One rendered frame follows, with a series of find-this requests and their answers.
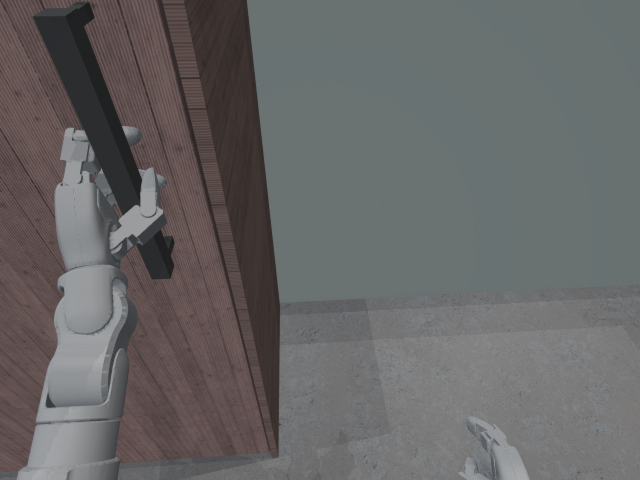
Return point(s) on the robot left hand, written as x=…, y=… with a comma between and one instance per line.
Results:
x=84, y=211

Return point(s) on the robot right hand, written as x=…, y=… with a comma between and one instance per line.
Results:
x=506, y=462

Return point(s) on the handle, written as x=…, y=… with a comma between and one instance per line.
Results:
x=65, y=37

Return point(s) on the left robot forearm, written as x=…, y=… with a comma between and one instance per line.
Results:
x=86, y=380

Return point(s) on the wardrobe door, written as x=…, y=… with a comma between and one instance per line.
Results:
x=190, y=390

